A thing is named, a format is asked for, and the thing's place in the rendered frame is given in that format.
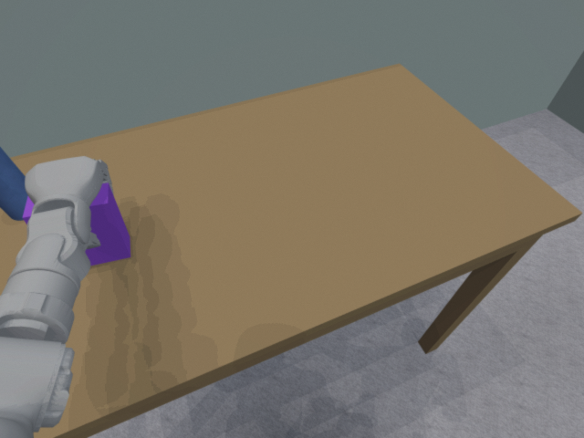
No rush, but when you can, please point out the left robot hand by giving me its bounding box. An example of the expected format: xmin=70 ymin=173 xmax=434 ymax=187
xmin=25 ymin=156 xmax=114 ymax=249

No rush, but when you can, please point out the table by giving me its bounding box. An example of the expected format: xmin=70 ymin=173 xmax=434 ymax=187
xmin=0 ymin=64 xmax=583 ymax=438

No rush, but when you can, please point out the left robot upper arm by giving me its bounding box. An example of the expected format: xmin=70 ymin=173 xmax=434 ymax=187
xmin=0 ymin=337 xmax=75 ymax=438

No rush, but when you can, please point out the sponge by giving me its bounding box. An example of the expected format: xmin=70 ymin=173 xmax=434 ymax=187
xmin=22 ymin=182 xmax=130 ymax=266

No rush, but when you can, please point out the robot left forearm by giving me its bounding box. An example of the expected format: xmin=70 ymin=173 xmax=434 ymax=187
xmin=0 ymin=194 xmax=91 ymax=344

